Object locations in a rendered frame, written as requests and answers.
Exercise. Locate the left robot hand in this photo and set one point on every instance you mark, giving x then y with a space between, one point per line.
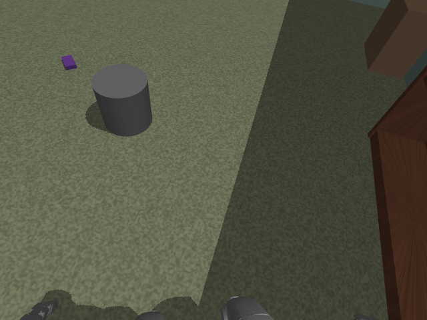
41 310

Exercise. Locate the bookshelf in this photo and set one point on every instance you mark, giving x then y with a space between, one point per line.
399 157

